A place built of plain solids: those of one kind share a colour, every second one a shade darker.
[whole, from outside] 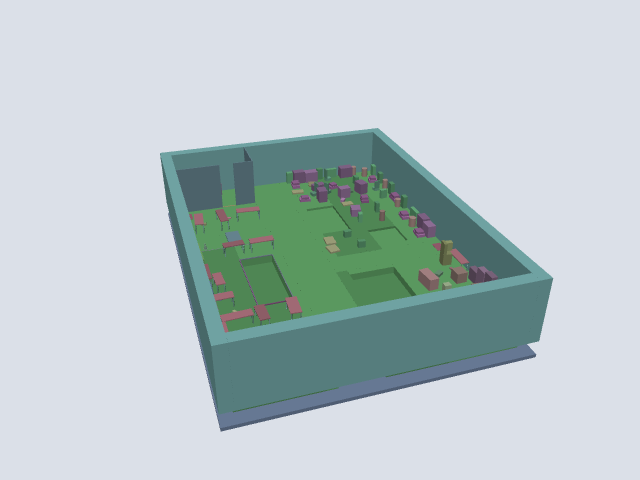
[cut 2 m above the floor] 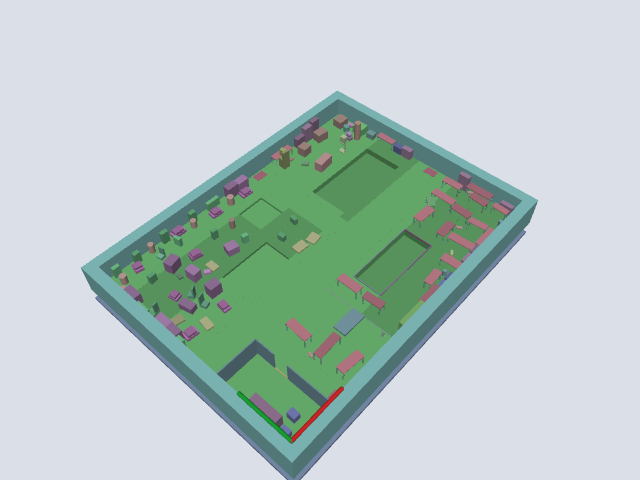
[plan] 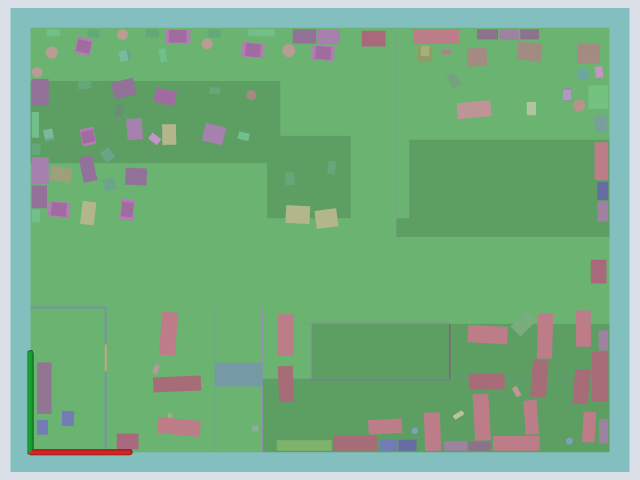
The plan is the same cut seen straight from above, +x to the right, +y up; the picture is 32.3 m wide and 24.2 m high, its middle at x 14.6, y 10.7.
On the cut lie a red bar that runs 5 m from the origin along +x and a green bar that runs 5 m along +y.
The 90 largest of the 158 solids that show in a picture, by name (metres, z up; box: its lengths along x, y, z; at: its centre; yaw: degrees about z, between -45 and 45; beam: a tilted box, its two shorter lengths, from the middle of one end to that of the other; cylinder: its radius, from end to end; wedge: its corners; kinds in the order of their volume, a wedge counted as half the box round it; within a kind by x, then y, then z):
{
 "floor_1": {"box": [3.85, 7.35, 1.0], "at": [1.93, 3.67, -0.5]},
 "floor_2": {"box": [6.8, 2.77, 2.1], "at": [3.4, 13.19, -1.05]},
 "floor_3": {"box": [2.1, 7.35, 1.0], "at": [4.9, 3.67, -0.5]},
 "floor_4": {"box": [12.6, 2.77, 2.1], "at": [6.3, 17.34, -1.05]},
 "floor_5": {"box": [3.35, 7.35, 1.0], "at": [7.62, 3.67, -0.5]},
 "floor_6": {"box": [16.15, 0.95, 2.1], "at": [8.07, 11.32, -1.05]},
 "floor_7": {"box": [16.15, 1.38, 2.1], "at": [8.07, 15.26, -1.05]},
 "floor_8": {"box": [16.15, 2.68, 2.1], "at": [8.07, 20.06, -1.05]},
 "floor_9": {"box": [5.13, 2.77, 1.88], "at": [9.37, 13.19, -1.16]},
 "floor_10": {"box": [2.4, 7.35, 1.0], "at": [10.5, 3.67, -0.5]},
 "floor_11": {"box": [2.5, 2.77, 2.1], "at": [12.95, 5.08, -1.05]},
 "floor_12": {"box": [2.77, 2.77, 1.88], "at": [13.98, 17.34, -1.16]},
 "floor_13": {"box": [4.22, 2.77, 2.1], "at": [14.04, 13.19, -1.05]},
 "floor_14": {"box": [29.2, 3.5, 1.0], "at": [14.6, 9.1, -0.5]},
 "floor_15": {"box": [0.78, 2.77, 2.1], "at": [15.76, 17.34, -1.05]},
 "floor_16": {"box": [2.3, 10.55, 1.0], "at": [17.3, 16.12, -0.5]},
 "floor_17": {"box": [6.9, 2.77, 1.43], "at": [17.65, 5.08, -1.39]},
 "floor_18": {"box": [0.65, 3.95, 2.1], "at": [18.77, 13.78, -1.05]},
 "floor_19": {"box": [17.5, 3.7, 2.1], "at": [20.45, 1.85, -1.05]},
 "floor_20": {"box": [17.5, 0.88, 2.1], "at": [20.45, 6.91, -1.05]},
 "floor_21": {"box": [8.08, 3.95, 1.49], "at": [23.14, 13.78, -1.35]},
 "floor_22": {"box": [10.75, 0.95, 2.1], "at": [23.82, 11.32, -1.05]},
 "floor_23": {"box": [10.75, 5.65, 2.1], "at": [23.82, 18.57, -1.05]},
 "floor_24": {"box": [8.1, 2.77, 2.1], "at": [25.15, 5.08, -1.05]},
 "floor_25": {"box": [2.02, 3.95, 2.1], "at": [28.19, 13.78, -1.05]},
 "wall_1": {"box": [1.0, 21.4, 5.5], "at": [-0.5, 10.7, 1.75]},
 "wall_2": {"box": [31.2, 1.0, 5.5], "at": [14.6, -0.5, 1.75]},
 "wall_3": {"box": [31.2, 1.0, 5.5], "at": [14.6, 21.9, 1.75]},
 "wall_4": {"box": [1.0, 21.4, 5.5], "at": [29.7, 10.7, 1.75]},
 "floor_base_1": {"box": [31.2, 23.4, 0.3], "at": [14.6, 10.7, -2.35]},
 "pallet_load_1": {"box": [0.77, 1.15, 1.27], "at": [0.46, 12.87, 0.64]},
 "pallet_load_2": {"box": [0.85, 1.36, 1.11], "at": [0.49, 14.19, 0.56]},
 "pallet_load_3": {"box": [0.85, 1.36, 1.11], "at": [0.49, 18.14, 0.56]},
 "pallet_load_4": {"box": [0.7, 1.29, 0.65], "at": [2.9, 14.28, 0.33], "yaw": 12.4},
 "pallet_load_5": {"box": [1.14, 0.86, 1.11], "at": [4.71, 18.33, 0.56], "yaw": 14.1},
 "pallet_load_6": {"box": [0.78, 1.06, 1.05], "at": [5.25, 16.29, 0.53], "yaw": 4.7},
 "pallet_load_7": {"box": [1.08, 0.86, 1.21], "at": [5.33, 13.9, 0.6], "yaw": -2.5},
 "pallet_load_8": {"box": [1.06, 0.91, 0.74], "at": [9.25, 16.04, 0.37], "yaw": -13.3},
 "pallet_load_9": {"box": [1.19, 0.72, 1.27], "at": [13.82, 20.97, 0.64]},
 "pallet_load_10": {"box": [1.14, 0.76, 1.13], "at": [15.04, 20.95, 0.56]},
 "tool_cabinet_1": {"box": [1.16, 0.5, 1.0], "at": [21.44, 0.32, 0.5]},
 "tool_cabinet_2": {"box": [1.13, 0.46, 1.03], "at": [22.65, 0.3, 0.52]},
 "tool_cabinet_3": {"box": [1.07, 0.53, 1.09], "at": [23.04, 21.07, 0.55]},
 "tool_cabinet_4": {"box": [1.0, 0.54, 1.71], "at": [24.14, 21.06, 0.85]},
 "tool_cabinet_5": {"box": [0.94, 0.52, 1.93], "at": [25.17, 21.07, 0.96]},
 "tool_cabinet_6": {"box": [0.54, 1.04, 1.02], "at": [28.86, 12.13, 0.51]},
 "tool_cabinet_7": {"box": [0.48, 1.03, 1.68], "at": [28.89, 5.64, 0.84]},
 "tool_cabinet_8": {"box": [0.46, 1.23, 1.01], "at": [28.9, 1.06, 0.51]},
 "part_1": {"box": [3.85, 0.1, 4.55], "at": [1.93, 7.3, 2.23]},
 "part_2": {"box": [0.1, 4.08, 4.55], "at": [3.8, 2.04, 2.23]},
 "part_3": {"box": [0.1, 1.82, 4.55], "at": [3.8, 6.34, 2.23]},
 "crate_stack_1": {"box": [0.37, 1.31, 0.96], "at": [0.26, 16.5, 0.48]},
 "crate_stack_2": {"box": [0.43, 0.64, 1.18], "at": [0.28, 11.92, 0.59]},
 "crate_stack_3": {"box": [0.44, 0.58, 1.18], "at": [0.29, 15.26, 0.59]},
 "crate_stack_4": {"box": [0.67, 0.36, 1.13], "at": [1.15, 21.15, 0.56]},
 "crate_stack_5": {"box": [0.66, 0.42, 0.88], "at": [2.73, 18.52, 0.44], "yaw": 5.0},
 "crate_stack_6": {"box": [0.59, 0.43, 1.12], "at": [3.18, 21.11, 0.56]},
 "crate_stack_7": {"box": [0.67, 0.43, 1.24], "at": [6.15, 21.11, 0.62]},
 "crate_stack_8": {"box": [0.34, 0.68, 0.9], "at": [6.68, 20.0, 0.45], "yaw": 10.2},
 "crate_stack_9": {"box": [0.62, 0.43, 1.21], "at": [9.27, 21.11, 0.6]},
 "crate_stack_10": {"box": [1.34, 0.36, 0.86], "at": [11.65, 21.15, 0.43]},
 "table_saw_1": {"box": [0.99, 0.91, 0.91], "at": [22.52, 19.92, 0.46], "yaw": 2.4},
 "table_saw_2": {"box": [1.22, 0.9, 0.92], "at": [25.16, 20.2, 0.46], "yaw": -6.6},
 "table_saw_3": {"box": [1.14, 1.02, 0.82], "at": [28.14, 20.11, 0.41], "yaw": -1.5},
 "board_stack_1": {"box": [0.74, 2.6, 1.28], "at": [0.7, 3.22, 0.64]},
 "bar_rack_1": {"box": [2.78, 0.54, 1.29], "at": [13.8, 0.34, 0.65]},
 "offcut_bin_1": {"box": [0.56, 0.74, 0.71], "at": [0.61, 1.25, 0.35]},
 "offcut_bin_2": {"box": [0.61, 0.75, 0.71], "at": [1.89, 1.71, 0.35], "yaw": -2.5},
 "offcut_bin_3": {"box": [0.89, 0.57, 0.71], "at": [18.05, 0.35, 0.35]},
 "offcut_bin_4": {"box": [0.91, 0.56, 0.8], "at": [19.01, 0.35, 0.4]},
 "offcut_bin_5": {"box": [0.55, 0.91, 0.75], "at": [28.86, 13.17, 0.38]},
 "sack_pile_1": {"box": [1.1, 0.76, 0.31], "at": [1.44, 12.24, 0.15], "yaw": -5.3},
 "sack_pile_2": {"box": [0.78, 0.87, 0.3], "at": [2.69, 20.46, 0.15], "yaw": -13.0},
 "sack_pile_3": {"box": [1.07, 0.74, 0.29], "at": [6.79, 17.92, 0.14], "yaw": -11.8},
 "sack_pile_4": {"box": [1.28, 0.71, 0.3], "at": [7.42, 20.98, 0.15]},
 "sack_pile_5": {"box": [1.11, 0.74, 0.27], "at": [11.22, 20.27, 0.14], "yaw": -4.7},
 "sack_pile_6": {"box": [1.12, 0.73, 0.25], "at": [14.76, 20.13, 0.12], "yaw": -4.3},
 "planer_1": {"box": [1.71, 0.81, 0.99], "at": [22.36, 17.27, 0.49], "yaw": 5.7},
 "barrel_1": {"cylinder": 0.27, "from": [0.34, 19.15, 0.0], "to": [0.34, 19.15, 0.9]},
 "barrel_2": {"cylinder": 0.3, "from": [1.07, 20.15, 0.0], "to": [1.07, 20.15, 0.89]},
 "barrel_3": {"cylinder": 0.27, "from": [4.64, 21.06, 0.0], "to": [4.64, 21.06, 0.95]},
 "barrel_4": {"cylinder": 0.28, "from": [8.92, 20.59, 0.0], "to": [8.92, 20.59, 0.8]},
 "barrel_5": {"cylinder": 0.26, "from": [11.14, 18.01, 0.0], "to": [11.14, 18.01, 0.98]},
 "barrel_6": {"cylinder": 0.33, "from": [13.03, 20.25, 0.0], "to": [13.03, 20.25, 0.87]},
 "forge_hearth_1": {"box": [1.0, 1.18, 0.82], "at": [28.63, 17.91, 0.41]},
 "bandsaw_1": {"box": [0.72, 0.27, 1.03], "at": [19.87, 19.84, 1.54], "yaw": -4.3},
 "bandsaw_2": {"box": [0.72, 0.79, 1.03], "at": [19.89, 20.1, 0.52], "yaw": -4.3},
 "step_hump_1": {"box": [2.4, 1.2, 0.23], "at": [10.5, 3.91, 0.07]},
 "dust_extractor_1": {"cylinder": 0.31, "from": [27.66, 17.48, 0.0], "to": [27.66, 17.48, 2.08]},
 "coal_bin_1": {"box": [0.63, 0.81, 0.56], "at": [28.76, 16.55, 0.28], "yaw": 5.4}
}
